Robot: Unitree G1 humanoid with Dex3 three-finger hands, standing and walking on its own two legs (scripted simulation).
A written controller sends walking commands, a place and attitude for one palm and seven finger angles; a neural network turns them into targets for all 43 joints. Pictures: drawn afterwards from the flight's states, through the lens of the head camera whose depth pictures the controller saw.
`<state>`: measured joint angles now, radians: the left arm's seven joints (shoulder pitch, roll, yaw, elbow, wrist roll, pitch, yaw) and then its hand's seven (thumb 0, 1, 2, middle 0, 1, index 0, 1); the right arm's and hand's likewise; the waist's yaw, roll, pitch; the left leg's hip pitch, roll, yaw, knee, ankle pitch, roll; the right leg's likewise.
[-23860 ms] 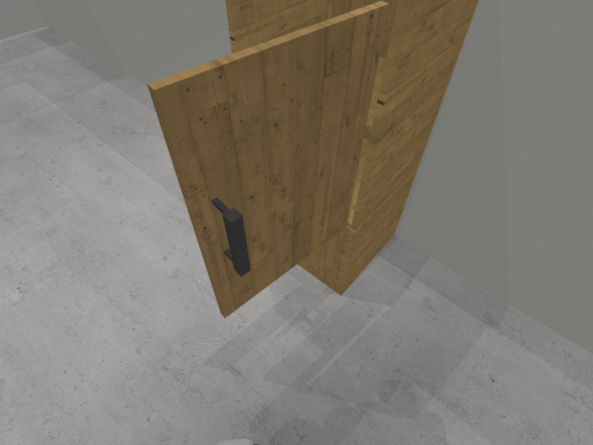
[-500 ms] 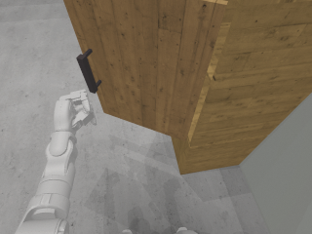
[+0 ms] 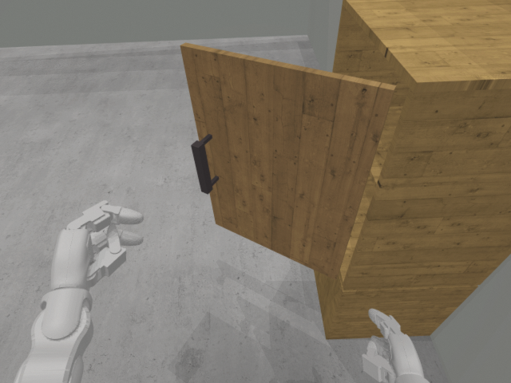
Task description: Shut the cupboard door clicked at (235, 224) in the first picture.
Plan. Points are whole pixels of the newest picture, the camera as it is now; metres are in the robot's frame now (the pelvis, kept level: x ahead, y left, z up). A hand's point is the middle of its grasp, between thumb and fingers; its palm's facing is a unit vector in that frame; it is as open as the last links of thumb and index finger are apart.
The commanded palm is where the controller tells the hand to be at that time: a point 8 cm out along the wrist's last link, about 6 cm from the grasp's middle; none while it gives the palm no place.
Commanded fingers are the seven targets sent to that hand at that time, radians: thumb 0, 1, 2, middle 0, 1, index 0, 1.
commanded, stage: draw the hand back to the body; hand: left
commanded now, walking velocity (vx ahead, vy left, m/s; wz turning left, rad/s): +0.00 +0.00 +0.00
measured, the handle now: (207, 164) +0.64 +0.20 -0.04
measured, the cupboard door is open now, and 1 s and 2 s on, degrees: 58 58 58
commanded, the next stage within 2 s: step back with the hand held close in 0.66 s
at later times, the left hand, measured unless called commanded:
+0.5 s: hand (47, 285) +0.18 +0.26 +0.16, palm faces +0.48 -0.78 -0.41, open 7.2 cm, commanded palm +0.13 +0.30 +0.17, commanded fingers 0.00 0.90 0.90 -0.20 -0.30 -0.20 -0.30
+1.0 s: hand (51, 280) +0.19 +0.26 +0.16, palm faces +0.41 -0.78 -0.47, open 7.4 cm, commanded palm +0.13 +0.30 +0.17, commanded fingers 0.00 0.90 0.90 -0.20 -0.30 -0.20 -0.30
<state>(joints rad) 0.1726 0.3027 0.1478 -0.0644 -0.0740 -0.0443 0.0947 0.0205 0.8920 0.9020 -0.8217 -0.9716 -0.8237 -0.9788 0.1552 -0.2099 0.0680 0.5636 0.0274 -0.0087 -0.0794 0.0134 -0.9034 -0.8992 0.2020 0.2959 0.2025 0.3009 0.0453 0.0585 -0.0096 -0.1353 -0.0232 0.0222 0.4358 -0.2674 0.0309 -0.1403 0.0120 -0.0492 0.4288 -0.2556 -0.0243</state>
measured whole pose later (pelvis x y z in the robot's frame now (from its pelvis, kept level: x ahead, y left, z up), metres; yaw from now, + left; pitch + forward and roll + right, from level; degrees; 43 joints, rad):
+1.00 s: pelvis -0.01 +0.00 +0.00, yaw +0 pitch +1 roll -1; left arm 0.53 0.37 0.37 -0.37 -0.07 -0.16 0.13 0.02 0.89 0.90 -0.21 -0.30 -0.21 -0.31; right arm 0.19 -0.26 -0.01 0.61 0.02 -0.01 -0.08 0.02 -0.90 -0.90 0.20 0.30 0.20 0.30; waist 0.01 0.09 -0.03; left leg -0.23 -0.02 0.02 0.48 -0.27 0.03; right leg -0.22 0.02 -0.06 0.44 -0.24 -0.02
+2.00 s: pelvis -0.12 +0.01 -0.02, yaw +1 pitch +1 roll -2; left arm 0.52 0.43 0.45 -0.51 -0.03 -0.26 0.15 0.02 0.88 0.90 -0.21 -0.30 -0.21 -0.31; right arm 0.19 -0.22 0.00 0.61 0.00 -0.08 -0.07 0.02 -0.90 -0.90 0.20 0.30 0.20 0.30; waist 0.00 0.01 0.00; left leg -0.51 0.00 0.01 0.66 -0.19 0.05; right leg -0.40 0.08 0.05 0.62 -0.25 0.00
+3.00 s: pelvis -0.34 +0.07 -0.01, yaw -1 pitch -3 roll -3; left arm 0.50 0.43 0.41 -0.57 -0.07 -0.10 0.15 0.02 0.89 0.90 -0.20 -0.30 -0.20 -0.30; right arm 0.26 -0.11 0.04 0.61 -0.02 -0.07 -0.02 0.02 -0.90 -0.90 0.20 0.30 0.20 0.30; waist -0.07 -0.05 -0.03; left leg -0.48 0.03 0.07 0.50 -0.27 -0.05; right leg -0.23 0.13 -0.11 0.71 -0.56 -0.07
